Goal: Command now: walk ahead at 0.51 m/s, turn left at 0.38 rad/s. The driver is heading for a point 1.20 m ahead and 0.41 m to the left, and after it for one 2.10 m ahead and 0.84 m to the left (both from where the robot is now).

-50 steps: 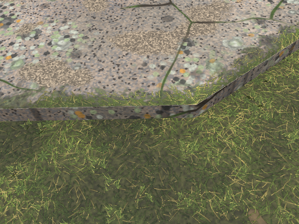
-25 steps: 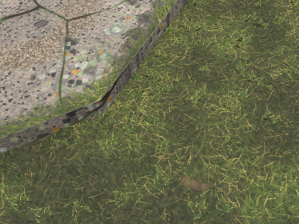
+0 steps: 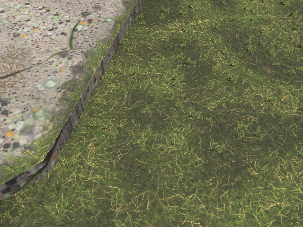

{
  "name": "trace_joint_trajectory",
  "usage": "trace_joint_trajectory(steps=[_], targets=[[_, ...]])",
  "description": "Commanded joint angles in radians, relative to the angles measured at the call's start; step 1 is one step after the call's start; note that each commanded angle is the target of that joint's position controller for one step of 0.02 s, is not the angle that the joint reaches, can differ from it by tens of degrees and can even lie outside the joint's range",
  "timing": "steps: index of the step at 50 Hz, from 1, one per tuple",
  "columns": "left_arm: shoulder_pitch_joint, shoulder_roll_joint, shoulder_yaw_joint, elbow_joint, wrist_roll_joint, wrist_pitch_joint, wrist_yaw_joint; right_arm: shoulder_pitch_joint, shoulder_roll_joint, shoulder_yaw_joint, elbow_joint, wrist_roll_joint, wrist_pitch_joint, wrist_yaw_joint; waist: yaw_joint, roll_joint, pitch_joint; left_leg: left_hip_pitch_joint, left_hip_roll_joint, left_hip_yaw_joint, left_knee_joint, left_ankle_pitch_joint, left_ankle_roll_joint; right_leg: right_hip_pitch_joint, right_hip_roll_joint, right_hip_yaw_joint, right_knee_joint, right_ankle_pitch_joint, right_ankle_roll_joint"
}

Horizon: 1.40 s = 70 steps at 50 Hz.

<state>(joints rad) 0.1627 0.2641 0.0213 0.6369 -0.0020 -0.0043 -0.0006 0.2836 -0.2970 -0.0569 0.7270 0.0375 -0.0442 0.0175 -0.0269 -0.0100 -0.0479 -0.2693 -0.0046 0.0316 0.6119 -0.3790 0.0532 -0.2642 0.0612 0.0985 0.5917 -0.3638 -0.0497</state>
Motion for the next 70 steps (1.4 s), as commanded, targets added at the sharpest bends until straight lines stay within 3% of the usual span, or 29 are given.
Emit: trace_joint_trajectory(steps=[1, 2, 3, 4, 8, 14, 18, 19, 20, 21, 22, 24, 30, 35, 39, 41, 42, 43, 44, 45, 48, 55, 62, 64, 65, 66, 67, 68, 70], targets=[[-0.107, 0.09, 0.035, -0.08, -0.002, -0.045, 0.009, 0.21, -0.119, -0.03, 0.025, -0.007, -0.052, 0.005, -0.059, 0.087, 0.081, 0.196, 0.144, -0.294, -0.238, -0.169, 0.12, -0.254, -0.101, 0.033, 0.166, -0.199, -0.051], [-0.156, 0.098, 0.036, -0.154, -0.024, -0.081, 0.006, 0.252, -0.237, -0.062, 0.016, -0.02, -0.066, 0.021, -0.058, 0.291, 0.148, 0.32, 0.321, -0.822, -0.45, -0.424, 0.287, -0.576, 0.022, -0.072, 0.403, -0.156, 0.017], [-0.188, 0.134, 0.045, -0.155, -0.054, -0.113, 0.004, 0.231, -0.209, -0.057, 0.003, -0.032, -0.074, 0.025, -0.069, 0.214, 0.192, 0.338, 0.371, -0.945, -0.505, -0.529, 0.324, -0.7, -0.014, 0.019, 0.495, -0.157, 0.007], [-0.191, 0.146, 0.041, -0.125, 0.087, -0.087, -0.014, 0.172, -0.205, -0.062, -0.001, -0.087, -0.031, 0.028, -0.056, 0.137, 0.205, 0.332, 0.311, -0.828, -0.496, -0.466, 0.262, -0.724, -0.061, -0.005, 0.489, -0.06, 0.018], [-0.185, 0.101, 0.028, -0.113, 0.071, -0.057, -0.054, 0.23, -0.129, -0.042, 0.04, -0.05, -0.013, -0.002, -0.056, 0.131, 0.142, 0.28, 0.148, -0.531, -0.466, -0.062, 0.188, -0.546, -0.073, -0.065, 0.382, 0.09, 0.08], [-0.345, 0.073, -0.003, -0.168, 0.041, -0.052, -0.057, 0.271, -0.15, -0.059, 0.087, -0.049, -0.006, -0.011, -0.101, 0.165, 0.132, 0.206, 0.101, -0.483, -0.427, 0.215, 0.185, -0.391, -0.008, -0.128, 0.078, 0.156, 0.105], [-0.045, 0.168, 0.034, -0.089, 0.028, -0.065, -0.017, 0.142, -0.21, -0.074, 0.067, -0.039, -0.024, -0.01, 0.077, 0.135, -0.019, 0.025, 0.091, -0.438, -0.173, 0.727, 0.094, 0.196, 0.027, -0.118, -0.052, 0.168, 0.051], [0.159, 0.224, 0.06, -0.038, 0.035, -0.068, 0.006, 0.101, -0.219, -0.077, 0.056, -0.034, -0.035, -0.001, 0.189, 0.07, -0.134, -0.1, 0.022, -0.384, 0.088, 0.725, 0.062, 0.472, -0.039, -0.07, -0.037, 0.129, 0.025], [0.36, 0.312, 0.09, -0.019, 0.062, -0.071, 0.031, 0.108, -0.116, -0.05, 0.024, -0.027, -0.051, -0.001, 0.256, -0.108, -0.3, -0.276, -0.076, -0.288, 0.431, 0.331, 0.054, 0.712, -0.3, 0.216, -0.124, -0.341, -0.011], [0.313, 0.353, 0.089, -0.022, 0.078, -0.063, 0.032, 0.139, -0.026, -0.019, -0.023, -0.006, -0.042, 0.001, 0.169, -0.313, -0.334, -0.441, -0.115, -0.213, 0.645, -0.159, 0.056, 0.687, -0.516, 0.714, -0.351, -0.691, -0.05], [0.17, 0.264, 0.075, -0.033, 0.072, -0.058, 0.034, 0.085, -0.075, -0.02, -0.011, -0.026, -0.023, -0.003, 0.115, -0.214, -0.15, -0.504, -0.034, -0.181, 0.727, -0.024, 0.066, 0.505, -0.487, 0.717, -0.371, -0.636, -0.065], [0.134, 0.149, 0.049, -0.012, 0.065, -0.059, 0.027, 0.013, -0.094, -0.024, 0.001, -0.062, -0.003, 0.019, 0.091, -0.047, 0.009, -0.49, 0.054, -0.13, 0.686, 0.083, 0.056, 0.32, -0.412, 0.397, -0.359, -0.3, -0.075], [0.205, 0.078, 0.027, 0.101, 0.03, -0.111, 0.002, -0.185, -0.035, 0.008, -0.101, -0.074, 0.046, 0.075, 0.038, -0.079, 0.147, -0.602, 0.12, -0.091, 0.643, 0.206, 0.033, 0.22, -0.338, -0.037, -0.456, 0.209, -0.033], [0.198, 0.124, 0.033, 0.144, 0.034, -0.129, 0.005, -0.376, -0.036, 0.042, -0.184, -0.068, 0.036, 0.101, 0.019, -0.016, 0.226, -0.411, 0.067, 0.093, 0.269, 0.373, 0.065, 0.12, -0.256, -0.345, -0.504, 0.679, 0.022], [0.255, 0.259, 0.057, 0.165, 0.038, -0.102, 0.025, -0.186, -0.093, 0.028, -0.109, -0.078, 0.022, 0.079, -0.097, -0.086, 0.042, -0.026, -0.1, 0.138, 0.129, 0.275, 0.139, 0.256, -0.301, -0.348, -0.158, 1.443, 0.019], [0.195, 0.262, 0.051, 0.15, 0.041, -0.083, 0.022, 0.197, -0.181, -0.021, 0.028, -0.088, 0.021, 0.035, -0.261, -0.079, -0.119, 0.448, -0.092, 0.014, -0.002, 0.233, 0.19, 0.066, -0.28, -0.331, 0.365, 1.215, -0.013], [0.219, 0.145, 0.031, 0.136, 0.05, -0.085, 0.008, 0.145, -0.266, -0.053, 0.031, -0.076, 0.031, 0.01, -0.152, 0.189, -0.131, 0.623, 0.094, -0.221, -0.002, 0.18, 0.165, -0.218, -0.101, -0.314, 0.799, -0.007, 0.01], [0.37, 0.123, 0.01, 0.065, -0.013, -0.092, 0.011, 0.089, -0.339, -0.06, -0.035, -0.096, 0.031, 0.002, -0.055, 0.267, -0.388, 0.844, 0.41, -0.769, -0.149, 0.191, 0.352, -0.475, -0.058, -0.106, 1.086, -0.151, 0.013], [0.202, 0.2, 0.023, 0.066, -0.003, -0.099, 0.016, 0.1, -0.267, -0.058, -0.038, -0.089, 0.035, -0.01, -0.131, 0.017, -0.32, 0.719, 0.344, -0.724, -0.268, 0.017, 0.307, -0.514, -0.089, -0.033, 1.059, 0.006, 0.001], [0.189, 0.163, 0.013, 0.068, -0.013, -0.098, 0.01, 0.052, -0.221, -0.044, -0.002, -0.088, 0.021, -0.022, -0.064, -0.007, -0.097, 0.478, 0.331, -0.584, -0.328, 0.037, 0.273, -0.507, -0.126, -0.042, 0.961, 0.072, -0.002], [0.236, 0.102, 0.0, 0.137, 0.026, -0.043, -0.016, -0.011, -0.102, -0.005, 0.031, -0.088, -0.046, -0.021, 0.053, -0.078, 0.068, 0.086, 0.234, -0.295, -0.411, 0.282, 0.173, -0.291, -0.196, 0.008, 0.764, 0.106, 0.007], [0.014, 0.04, -0.002, 0.089, 0.004, -0.012, -0.042, 0.035, -0.06, 0.01, 0.079, -0.065, -0.097, 0.004, 0.041, 0.048, 0.153, 0.136, 0.115, 0.117, -0.467, 0.822, -0.003, -0.467, -0.146, -0.113, 0.538, 0.362, -0.016], [-0.124, 0.079, -0.014, 0.006, 0.035, 0.004, -0.035, 0.182, -0.093, 0.035, 0.117, -0.097, -0.035, -0.059, 0.025, 0.003, 0.063, 0.467, 0.164, 0.202, -0.129, 1.886, -0.076, -0.366, 0.047, -0.447, 0.346, 0.111, -0.1], [0.091, 0.121, 0.019, 0.069, 0.048, 0.002, -0.052, 0.158, -0.197, 0.01, 0.107, -0.085, -0.012, -0.08, 0.107, 0.046, -0.024, 0.361, 0.179, 0.163, 0.254, 1.854, -0.091, -0.008, 0.123, -0.414, 0.057, 0.098, -0.091], [0.302, 0.149, 0.051, 0.141, 0.049, -0.012, -0.044, 0.052, -0.238, -0.008, 0.078, -0.042, -0.009, -0.074, 0.234, 0.008, -0.053, 0.176, 0.111, 0.15, 0.692, 1.458, -0.097, 0.258, 0.068, -0.299, -0.282, 0.325, -0.169], [0.405, 0.219, 0.09, 0.206, 0.014, -0.016, -0.024, -0.114, -0.147, 0.005, 0.02, -0.052, -0.023, -0.05, 0.273, -0.187, 0.021, -0.422, -0.043, 0.114, 1.114, 0.009, -0.096, 0.632, -0.092, -0.03, -0.274, 0.553, -0.269], [0.445, 0.35, 0.107, 0.213, 0.041, -0.028, -0.021, -0.176, 0.042, 0.058, -0.107, -0.066, -0.059, -0.06, 0.185, -0.132, -0.034, -0.713, -0.008, 0.022, 1.449, -0.233, -0.064, 0.743, -0.248, 0.133, 0.057, 1.163, -0.3], [0.615, 0.326, 0.109, 0.246, 0.055, -0.037, -0.009, -0.261, 0.035, 0.062, -0.194, -0.051, -0.078, -0.058, 0.251, -0.047, -0.196, -0.948, -0.019, -0.069, 1.576, -0.245, -0.063, 0.98, -0.332, 0.265, 0.045, 1.12, -0.396], [0.56, 0.239, 0.101, 0.253, 0.065, -0.03, 0.03, -0.354, 0.044, 0.091, -0.294, -0.075, -0.083, -0.053, 0.184, -0.037, -0.068, -1.307, 0.017, -0.162, 1.758, -0.351, -0.003, 0.831, -0.404, 0.507, -0.218, 0.337, -0.377]])
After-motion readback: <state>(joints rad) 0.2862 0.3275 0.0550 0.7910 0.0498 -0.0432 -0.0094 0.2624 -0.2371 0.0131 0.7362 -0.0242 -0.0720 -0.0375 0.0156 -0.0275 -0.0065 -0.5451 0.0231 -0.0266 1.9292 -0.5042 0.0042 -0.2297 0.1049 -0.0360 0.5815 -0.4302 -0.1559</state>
